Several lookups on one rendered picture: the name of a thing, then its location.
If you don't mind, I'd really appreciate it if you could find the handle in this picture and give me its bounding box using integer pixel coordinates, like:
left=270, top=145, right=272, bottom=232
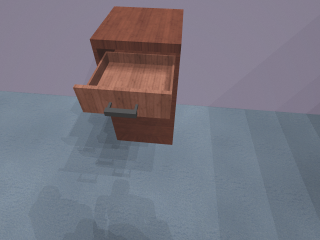
left=104, top=102, right=138, bottom=119

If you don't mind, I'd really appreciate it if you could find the cabinet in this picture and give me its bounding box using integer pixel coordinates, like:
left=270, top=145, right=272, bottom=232
left=90, top=6, right=184, bottom=145

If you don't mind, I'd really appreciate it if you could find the drawer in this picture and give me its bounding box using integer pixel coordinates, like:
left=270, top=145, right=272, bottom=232
left=73, top=51, right=176, bottom=119

